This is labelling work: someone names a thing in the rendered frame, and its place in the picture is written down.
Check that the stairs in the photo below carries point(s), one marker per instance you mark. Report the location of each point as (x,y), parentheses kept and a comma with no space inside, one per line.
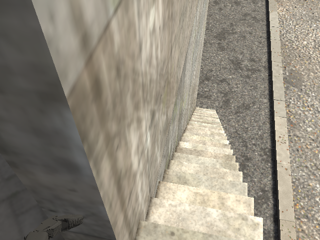
(202,195)

